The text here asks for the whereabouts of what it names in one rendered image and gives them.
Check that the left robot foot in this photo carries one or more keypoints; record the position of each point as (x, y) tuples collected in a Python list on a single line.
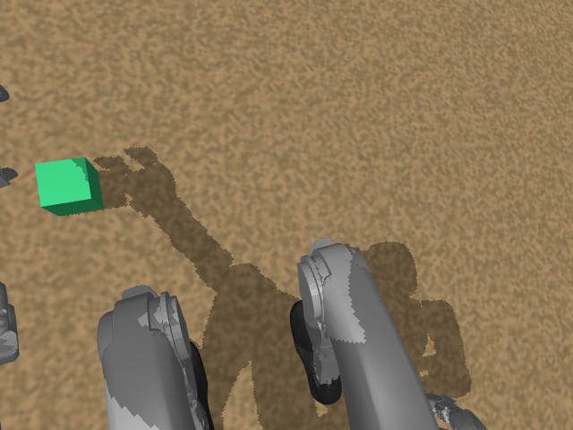
[(202, 387)]

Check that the right robot foot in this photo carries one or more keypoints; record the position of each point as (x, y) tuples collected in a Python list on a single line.
[(323, 393)]

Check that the right robot hand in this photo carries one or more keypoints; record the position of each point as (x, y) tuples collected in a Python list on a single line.
[(448, 411)]

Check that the left robot arm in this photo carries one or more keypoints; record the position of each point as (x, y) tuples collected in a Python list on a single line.
[(9, 345)]

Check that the cube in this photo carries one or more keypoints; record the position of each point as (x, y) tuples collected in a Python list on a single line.
[(68, 186)]

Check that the left robot hand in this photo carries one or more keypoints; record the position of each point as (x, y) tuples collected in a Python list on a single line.
[(6, 174)]

